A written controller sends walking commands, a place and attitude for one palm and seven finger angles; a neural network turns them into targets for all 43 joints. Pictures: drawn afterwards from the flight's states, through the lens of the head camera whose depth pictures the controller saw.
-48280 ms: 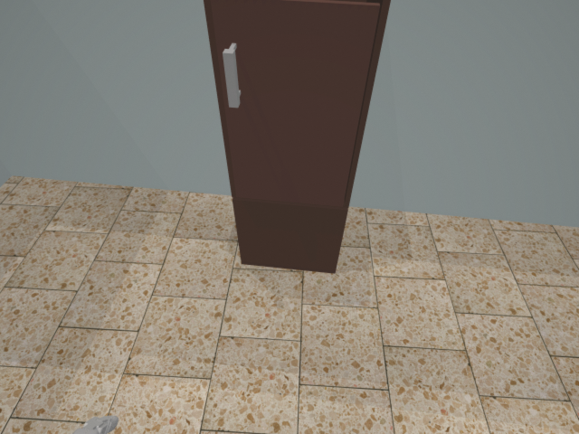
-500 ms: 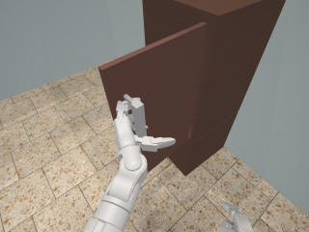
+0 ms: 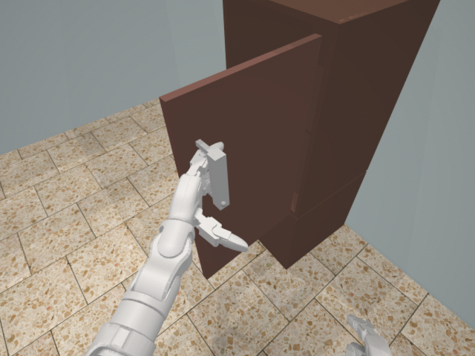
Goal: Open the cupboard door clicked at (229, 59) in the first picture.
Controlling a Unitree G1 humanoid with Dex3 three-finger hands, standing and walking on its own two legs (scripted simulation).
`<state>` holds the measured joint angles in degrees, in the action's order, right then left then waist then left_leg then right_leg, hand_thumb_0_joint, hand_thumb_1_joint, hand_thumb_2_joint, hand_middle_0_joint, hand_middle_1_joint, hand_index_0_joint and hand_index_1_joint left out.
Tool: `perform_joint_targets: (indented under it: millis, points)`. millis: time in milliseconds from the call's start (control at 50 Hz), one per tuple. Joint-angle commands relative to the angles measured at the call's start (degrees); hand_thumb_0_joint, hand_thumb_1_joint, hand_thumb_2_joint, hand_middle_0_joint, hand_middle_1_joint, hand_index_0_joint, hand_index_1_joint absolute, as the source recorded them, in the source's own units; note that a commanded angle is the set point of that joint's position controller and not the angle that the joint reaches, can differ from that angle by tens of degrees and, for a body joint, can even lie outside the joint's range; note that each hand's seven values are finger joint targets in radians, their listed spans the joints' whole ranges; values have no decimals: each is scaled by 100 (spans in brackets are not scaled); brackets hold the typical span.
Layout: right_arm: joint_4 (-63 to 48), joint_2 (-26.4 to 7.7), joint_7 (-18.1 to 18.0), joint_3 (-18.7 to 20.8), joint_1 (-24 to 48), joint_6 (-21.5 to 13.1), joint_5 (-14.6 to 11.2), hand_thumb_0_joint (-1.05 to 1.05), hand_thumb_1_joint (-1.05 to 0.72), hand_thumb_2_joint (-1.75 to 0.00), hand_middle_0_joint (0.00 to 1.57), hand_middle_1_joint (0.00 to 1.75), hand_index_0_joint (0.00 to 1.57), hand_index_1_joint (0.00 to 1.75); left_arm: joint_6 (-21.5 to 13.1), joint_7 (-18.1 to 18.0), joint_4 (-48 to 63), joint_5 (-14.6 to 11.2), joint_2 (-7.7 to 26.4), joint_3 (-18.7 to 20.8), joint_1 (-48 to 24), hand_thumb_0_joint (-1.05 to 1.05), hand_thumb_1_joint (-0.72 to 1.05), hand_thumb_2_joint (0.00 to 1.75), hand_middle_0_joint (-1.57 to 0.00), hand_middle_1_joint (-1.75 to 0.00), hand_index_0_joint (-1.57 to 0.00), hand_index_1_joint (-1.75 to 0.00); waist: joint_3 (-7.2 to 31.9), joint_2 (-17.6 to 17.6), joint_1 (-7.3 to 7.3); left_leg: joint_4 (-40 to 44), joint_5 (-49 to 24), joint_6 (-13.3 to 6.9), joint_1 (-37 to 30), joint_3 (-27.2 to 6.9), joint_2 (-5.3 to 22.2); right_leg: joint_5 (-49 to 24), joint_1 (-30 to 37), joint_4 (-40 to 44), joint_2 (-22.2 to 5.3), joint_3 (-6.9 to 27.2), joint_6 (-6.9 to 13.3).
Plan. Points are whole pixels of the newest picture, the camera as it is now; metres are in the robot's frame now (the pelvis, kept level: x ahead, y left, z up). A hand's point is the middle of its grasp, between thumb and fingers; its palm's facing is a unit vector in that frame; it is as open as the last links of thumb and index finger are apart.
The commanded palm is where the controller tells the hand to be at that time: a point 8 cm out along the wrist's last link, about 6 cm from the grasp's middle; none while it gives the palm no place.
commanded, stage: slide the hand sideways off the handle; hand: left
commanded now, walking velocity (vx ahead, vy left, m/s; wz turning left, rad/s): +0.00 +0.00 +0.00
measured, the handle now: (211, 174) +0.40 +0.08 +0.10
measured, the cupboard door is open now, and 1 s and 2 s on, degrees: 94 94 94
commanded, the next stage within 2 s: draw the hand back to the body in 1.00 s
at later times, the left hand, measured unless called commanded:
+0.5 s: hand (206, 219) +0.30 +0.08 +0.10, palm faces -0.06 -1.00 -0.02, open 16.3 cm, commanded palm +0.26 +0.13 +0.10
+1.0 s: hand (172, 251) +0.25 +0.12 +0.10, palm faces -0.03 -1.00 -0.04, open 16.3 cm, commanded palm +0.22 +0.17 +0.10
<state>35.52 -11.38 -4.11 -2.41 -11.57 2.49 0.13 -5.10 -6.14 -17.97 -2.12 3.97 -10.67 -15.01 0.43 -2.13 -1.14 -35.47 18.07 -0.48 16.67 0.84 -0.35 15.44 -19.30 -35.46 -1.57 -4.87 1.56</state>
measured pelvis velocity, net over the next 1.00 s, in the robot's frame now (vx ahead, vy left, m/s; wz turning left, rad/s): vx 0.04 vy -0.01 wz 0.00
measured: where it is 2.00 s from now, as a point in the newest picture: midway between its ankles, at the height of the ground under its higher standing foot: outside the picture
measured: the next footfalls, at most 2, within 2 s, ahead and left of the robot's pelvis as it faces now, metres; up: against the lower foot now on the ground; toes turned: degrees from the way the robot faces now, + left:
none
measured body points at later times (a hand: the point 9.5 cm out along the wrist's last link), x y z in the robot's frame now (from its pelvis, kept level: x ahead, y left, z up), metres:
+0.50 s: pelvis +0.03 -0.01 +0.00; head +0.03 -0.03 +0.45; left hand +0.30 +0.13 +0.11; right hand +0.22 -0.21 -0.08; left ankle +0.01 +0.11 -0.73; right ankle +0.04 -0.10 -0.73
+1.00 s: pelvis +0.04 -0.01 +0.00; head +0.04 -0.03 +0.45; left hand +0.24 +0.17 +0.10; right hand +0.23 -0.22 -0.08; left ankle +0.01 +0.11 -0.73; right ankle +0.04 -0.10 -0.73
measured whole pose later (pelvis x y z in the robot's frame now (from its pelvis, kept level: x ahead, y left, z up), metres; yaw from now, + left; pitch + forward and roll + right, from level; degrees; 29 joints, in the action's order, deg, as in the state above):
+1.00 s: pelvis +0.04 -0.01 +0.00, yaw +0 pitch +1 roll +0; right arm 30.5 -12.8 -2.9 -2.8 -13.0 -8.1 -0.8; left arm -3.9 8.2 16.5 -9.7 9.0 0.0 23.5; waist 1.9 -2.9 -2.3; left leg -36.7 21.9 0.7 15.8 0.0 1.0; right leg 19.4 -18.4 -36.7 -0.2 -5.6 2.2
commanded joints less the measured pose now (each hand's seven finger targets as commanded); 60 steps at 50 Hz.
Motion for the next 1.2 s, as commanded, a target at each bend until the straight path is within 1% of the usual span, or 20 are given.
perform_joint_targets:
  millis: [0, 20, 40, 80, 100, 140, 200, 280, 360, 420, 460, 540, 600, 680, 760, 800, 920, 1020, 1060, 1180]
  points:
    - [-1046, -487, -64, 64, 857, -588, -155, 0, -90, -90, 20, 30, 20, 30, -201, 673, 1299, -794, -739, -2, -1820, 0, -50, 30, -15, -30, -15, -30, 1046, 688, 81, 768, -187, -22, -193, -270, -19, -105, 510, 755, 163, 154, 69]
    - [-1035, -509, -31, 74, 813, -661, -165, 0, -90, -90, 20, 30, 20, 30, -172, 589, 1380, -825, -749, 59, -1779, 0, -50, 30, -15, -30, -15, -30, 991, 721, 93, 796, -188, -14, -187, -283, -2, -79, 454, 734, 160, 115, 49]
    - [-1061, -509, 30, 98, 778, -724, -155, 0, -90, -90, 20, 30, 20, 30, -175, 484, 1573, -787, -754, 103, -1574, 0, -50, 30, -15, -30, -15, -30, 1060, 723, 11, 808, -247, 4, -205, -293, 2, -98, 480, 691, 165, 100, 46]
    - [-1102, -512, 146, 133, 714, -777, -120, 0, -90, -90, 20, 30, 20, 30, -228, 250, 1840, -578, -590, 209, -1080, 0, -50, 30, -15, -30, -15, -30, 1121, 755, -82, 798, -441, 6, -212, -246, 20, -249, 530, 636, 153, 108, 39]
    - [-1106, -525, 199, 147, 678, -778, -96, 0, -90, -90, 20, 30, 20, 30, -258, 162, 1896, -411, -513, 187, -919, 0, -50, 30, -15, -30, -15, -30, 1099, 597, -109, 796, -506, 8, -206, -208, 20, -284, 527, 612, 144, 137, 49]
    - [-1181, -504, 285, 174, 630, -770, -69, 0, -90, -90, 20, 30, 20, 30, -329, 47, 2261, -128, -435, 102, -739, 0, -50, 30, -15, -30, -15, -30, 1141, 487, -91, 747, -644, -10, -246, -153, 35, -452, 521, 551, 123, 182, 58]
    - [-1204, -535, 298, 178, 624, -687, -54, 0, -90, -90, 20, 30, 20, 30, -280, 28, 2473, 86, -11, 284, -580, 0, -50, 30, -15, -30, -15, -30, 1047, 493, -77, 728, -524, -36, -143, -91, 23, -387, 596, 629, 107, 282, 58]
    - [-1335, -473, 228, 133, 764, -655, -62, 0, -90, -90, 20, 30, 20, 30, -121, 185, 2990, -116, 126, 513, -110, 0, -50, 30, -15, -30, -15, -30, 1214, 473, -146, 721, -670, -59, -235, -30, -10, -679, 928, 709, 102, 348, 42]
    - [-1366, -455, 193, 92, 824, -674, -81, 0, -90, -90, 20, 30, 20, 30, -2, 388, 3366, -345, 134, 587, 385, 0, -50, 30, -15, -30, -15, -30, 1081, 434, -126, 713, -851, -45, -260, -17, -19, -996, 1004, 734, 114, 331, 13]
    - [-1389, -464, 200, 103, 760, -749, -80, 0, -90, -90, 20, 30, 20, 30, 13, 532, 3639, -381, 62, 488, 849, 0, -50, 30, -15, -30, -15, -30, 1059, 441, -81, 652, -1124, -44, -331, -38, 0, -1375, 977, 637, 126, 262, -1]
    - [-1406, -469, 212, 126, 700, -787, -65, 0, -90, -90, 20, 30, 20, 30, 10, 578, 3876, -384, 171, 594, 1243, 0, -50, 30, -15, -30, -15, -30, 1202, 414, -122, 608, -1301, -42, -396, -33, -10, -1650, 1049, 564, 127, 258, -8]
    - [-1438, -502, 195, 127, 684, -799, -64, 0, -90, -90, 20, 30, 20, 30, 63, 725, 4063, -371, 401, 750, 1678, 0, -50, 30, -15, -30, -15, -30, 998, 546, -62, 534, -1249, -63, -272, -19, -26, -1697, 964, 566, 108, 312, -57]
    - [-1419, -522, 141, 124, 672, -858, -52, 0, -90, -90, 20, 30, 20, 30, 33, 827, 4170, -423, 637, 1000, 1778, 0, -50, 30, -15, -30, -15, -30, 932, 526, -64, 474, -1200, -73, -204, -30, -47, -1635, 952, 597, 100, 388, -68]
    - [-1461, -504, 117, 136, 618, -1010, -65, 0, -90, -90, 20, 30, 20, 30, -125, 1023, 4558, -583, 643, 1115, 2240, 0, -50, 30, -15, -30, -15, -30, 1213, 140, -111, 394, -1488, -50, -321, -34, -56, -2029, 1036, 432, 104, 316, -53]
    - [-1479, -545, 122, 137, 531, -1151, -76, 0, -90, -90, 20, 30, 20, 30, -201, 1217, 4666, -705, 645, 1107, 2830, 0, -50, 30, -15, -30, -15, -30, 1085, 303, -85, 324, -1592, -54, -212, -61, -42, -2307, 992, 369, 102, 278, -99]
    - [-1434, -593, 109, 145, 486, -1178, -84, 0, -90, -90, 20, 30, 20, 30, -196, 1308, 4510, -718, 789, 1240, 3030, 0, -50, 30, -15, -30, -15, -30, 862, 387, -60, 307, -1469, -55, -75, -72, -40, -2138, 891, 402, 113, 297, -100]
    - [-1500, -611, 70, 159, 482, -1380, -102, 0, -90, -90, 20, 30, 20, 30, -303, 1429, 4777, -828, 878, 1375, 3189, 0, -50, 30, -15, -30, -15, -30, 855, 297, -75, 261, -1193, -49, 38, -113, -60, -1565, 719, 376, 107, 289, -90]
    - [-1476, -626, 50, 156, 455, -1618, -110, 0, -90, -90, 20, 30, 20, 30, -494, 1420, 4965, -852, 729, 1114, 2906, 0, -50, 30, -15, -30, -15, -30, 785, 192, 24, 192, -897, -49, 82, -177, -64, -1020, 418, 358, 123, 259, -88]
    - [-1406, -641, 36, 164, 373, -1689, -105, 0, -90, -90, 20, 30, 20, 30, -527, 1381, 4839, -820, 779, 1164, 2953, 0, -50, 30, -15, -30, -15, -30, 778, 295, 25, 175, -826, -45, 129, -206, -58, -905, 373, 341, 125, 246, -85]
    - [-1424, -631, 6, 129, 454, -1735, -123, 0, -90, -90, 20, 30, 20, 30, -340, 1262, 4834, -742, 1091, 1498, 2957, 0, -50, 30, -15, -30, -15, -30, 853, 195, -135, 277, -659, -46, 180, -195, -61, -580, 514, 399, 92, 288, -60]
